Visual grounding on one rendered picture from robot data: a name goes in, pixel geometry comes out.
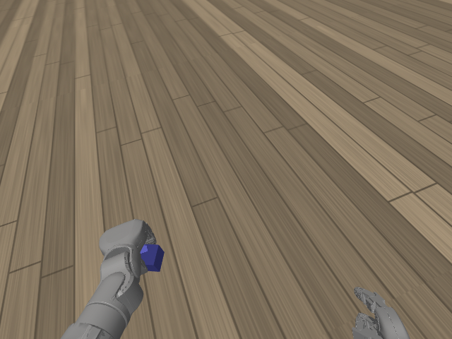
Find left robot hand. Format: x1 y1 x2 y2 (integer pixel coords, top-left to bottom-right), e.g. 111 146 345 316
99 219 156 275

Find cube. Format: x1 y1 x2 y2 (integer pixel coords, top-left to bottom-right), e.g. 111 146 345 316
140 244 164 272

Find left robot arm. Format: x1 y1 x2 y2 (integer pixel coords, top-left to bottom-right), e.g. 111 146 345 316
60 244 143 339

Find right robot hand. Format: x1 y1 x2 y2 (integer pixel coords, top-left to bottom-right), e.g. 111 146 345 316
352 287 410 339

